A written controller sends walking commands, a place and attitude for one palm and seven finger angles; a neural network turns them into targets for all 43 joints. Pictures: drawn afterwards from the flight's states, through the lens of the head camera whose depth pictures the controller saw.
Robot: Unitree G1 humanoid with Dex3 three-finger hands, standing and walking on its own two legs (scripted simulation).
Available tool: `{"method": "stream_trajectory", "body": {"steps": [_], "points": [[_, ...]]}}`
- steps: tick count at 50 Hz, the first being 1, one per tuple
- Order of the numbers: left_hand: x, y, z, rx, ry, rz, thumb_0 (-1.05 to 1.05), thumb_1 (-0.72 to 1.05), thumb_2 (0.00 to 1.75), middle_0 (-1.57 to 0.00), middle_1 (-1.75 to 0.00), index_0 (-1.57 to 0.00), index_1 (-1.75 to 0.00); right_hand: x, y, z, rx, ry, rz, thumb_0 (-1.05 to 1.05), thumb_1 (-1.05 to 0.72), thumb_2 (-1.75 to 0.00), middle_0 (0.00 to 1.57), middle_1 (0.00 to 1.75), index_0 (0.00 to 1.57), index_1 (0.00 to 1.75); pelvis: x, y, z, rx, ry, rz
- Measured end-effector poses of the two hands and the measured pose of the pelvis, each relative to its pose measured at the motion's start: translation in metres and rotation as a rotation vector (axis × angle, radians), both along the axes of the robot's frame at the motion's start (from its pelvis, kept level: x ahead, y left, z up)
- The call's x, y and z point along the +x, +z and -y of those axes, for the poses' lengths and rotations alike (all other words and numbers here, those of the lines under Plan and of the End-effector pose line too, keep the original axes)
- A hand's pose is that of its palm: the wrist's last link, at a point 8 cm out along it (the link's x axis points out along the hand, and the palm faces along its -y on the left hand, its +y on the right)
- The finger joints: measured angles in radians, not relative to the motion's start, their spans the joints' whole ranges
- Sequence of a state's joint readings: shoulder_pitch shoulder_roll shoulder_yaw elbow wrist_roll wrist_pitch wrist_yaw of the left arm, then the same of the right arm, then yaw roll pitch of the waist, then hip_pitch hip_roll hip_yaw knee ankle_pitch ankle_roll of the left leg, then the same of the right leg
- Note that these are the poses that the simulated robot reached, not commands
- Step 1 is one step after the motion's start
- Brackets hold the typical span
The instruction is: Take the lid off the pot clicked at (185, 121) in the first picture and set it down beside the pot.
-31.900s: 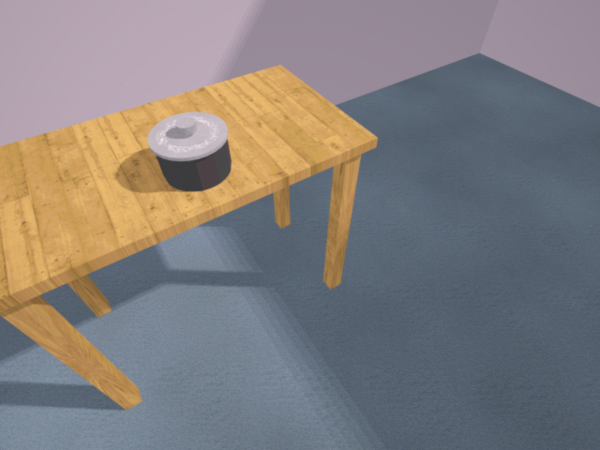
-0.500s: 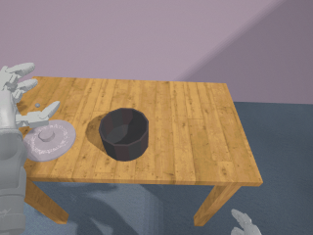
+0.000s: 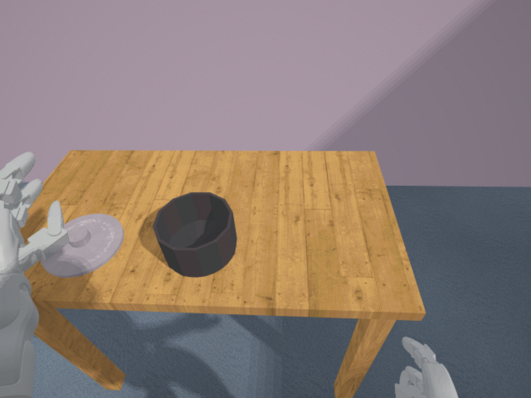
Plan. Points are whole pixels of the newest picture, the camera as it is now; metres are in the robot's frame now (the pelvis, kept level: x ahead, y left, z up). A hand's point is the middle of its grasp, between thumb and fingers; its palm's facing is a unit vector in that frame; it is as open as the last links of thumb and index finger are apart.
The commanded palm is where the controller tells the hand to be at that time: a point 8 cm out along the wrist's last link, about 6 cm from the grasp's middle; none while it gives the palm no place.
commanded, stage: draw the hand back to the body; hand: left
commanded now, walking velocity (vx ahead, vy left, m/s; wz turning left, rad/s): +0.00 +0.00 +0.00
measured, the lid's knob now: (79, 236) +0.41 +0.45 -0.04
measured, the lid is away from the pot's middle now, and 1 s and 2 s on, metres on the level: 0.25 0.25 0.25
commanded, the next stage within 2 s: step back with the hand held close in 0.88 s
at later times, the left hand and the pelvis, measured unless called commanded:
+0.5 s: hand (52, 285) +0.19 +0.27 +0.16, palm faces +0.45 -0.83 -0.32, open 7.5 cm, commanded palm +0.14 +0.30 +0.17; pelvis -0.02 +0.00 +0.00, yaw +0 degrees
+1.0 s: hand (28, 309) +0.16 +0.28 +0.16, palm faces +0.41 -0.85 -0.34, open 7.4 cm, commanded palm +0.11 +0.32 +0.17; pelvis -0.02 +0.04 +0.00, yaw +0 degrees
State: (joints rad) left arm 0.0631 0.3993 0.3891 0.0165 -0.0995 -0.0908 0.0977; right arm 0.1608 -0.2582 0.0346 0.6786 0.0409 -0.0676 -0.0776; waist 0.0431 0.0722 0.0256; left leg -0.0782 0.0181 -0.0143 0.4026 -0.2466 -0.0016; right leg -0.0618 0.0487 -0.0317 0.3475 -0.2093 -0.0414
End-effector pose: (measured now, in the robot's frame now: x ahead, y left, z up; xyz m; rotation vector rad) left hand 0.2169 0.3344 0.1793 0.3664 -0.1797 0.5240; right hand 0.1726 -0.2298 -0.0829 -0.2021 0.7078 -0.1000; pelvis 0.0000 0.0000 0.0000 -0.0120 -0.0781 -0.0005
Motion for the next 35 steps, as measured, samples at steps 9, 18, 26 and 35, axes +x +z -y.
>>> {"method": "stream_trajectory", "body": {"steps": [9, 18, 26, 35], "points": [[-0.029, -0.003, 0.015, 0.003, -0.006, 0.004, 0.01, 0.83, 0.89, -0.22, -0.33, -0.22, -0.33, -0.003, 0.002, 0.004, 0.007, 0.011, 0.032, 0.01, -0.9, -0.9, 0.2, 0.3, 0.2, 0.3, -0.009, 0.0, 0.008, 0.001, 0.0, 0.018], [-0.052, -0.007, 0.025, 0.01, -0.038, -0.001, 0.01, 0.88, 0.9, -0.21, -0.3, -0.21, -0.3, -0.011, 0.003, 0.001, 0.003, 0.011, 0.044, 0.01, -0.9, -0.9, 0.2, 0.3, 0.2, 0.3, -0.016, 0.0, 0.005, -0.001, -0.001, 0.032], [-0.071, -0.01, 0.029, 0.023, -0.08, -0.016, 0.01, 0.89, 0.9, -0.21, -0.3, -0.21, -0.3, -0.013, 0.007, -0.013, 0.003, 0.02, 0.06, 0.01, -0.9, -0.9, 0.2, 0.3, 0.2, 0.3, -0.018, 0.0, -0.005, -0.003, -0.003, 0.036], [-0.088, -0.012, 0.03, 0.029, -0.12, -0.034, 0.01, 0.89, 0.9, -0.21, -0.3, -0.21, -0.3, -0.009, 0.012, -0.035, 0.005, 0.049, 0.084, 0.01, -0.9, -0.9, 0.2, 0.3, 0.2, 0.3, -0.017, 0.0, -0.02, -0.006, -0.003, 0.037]]}}
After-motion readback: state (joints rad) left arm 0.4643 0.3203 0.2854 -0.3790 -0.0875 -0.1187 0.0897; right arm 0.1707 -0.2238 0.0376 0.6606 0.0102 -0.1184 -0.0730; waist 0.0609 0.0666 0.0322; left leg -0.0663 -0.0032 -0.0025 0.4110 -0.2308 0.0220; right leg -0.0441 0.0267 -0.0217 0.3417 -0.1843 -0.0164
